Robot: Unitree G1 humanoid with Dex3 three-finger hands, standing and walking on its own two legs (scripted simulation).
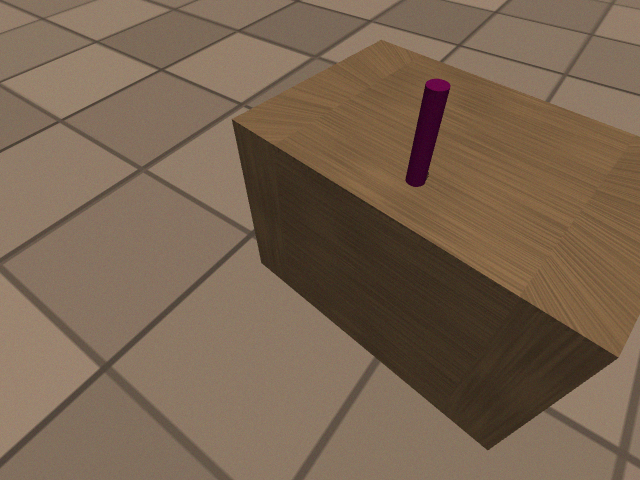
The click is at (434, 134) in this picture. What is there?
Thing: slim round
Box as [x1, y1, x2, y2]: [406, 79, 449, 186]
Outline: 441,79 430,79 425,84 406,174 407,183 413,186 419,186 424,183 446,101 449,84
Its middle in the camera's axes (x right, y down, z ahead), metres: +0.22 -0.22 +0.81
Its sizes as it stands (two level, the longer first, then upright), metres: 0.045 0.045 0.231
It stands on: a support 0.65 m high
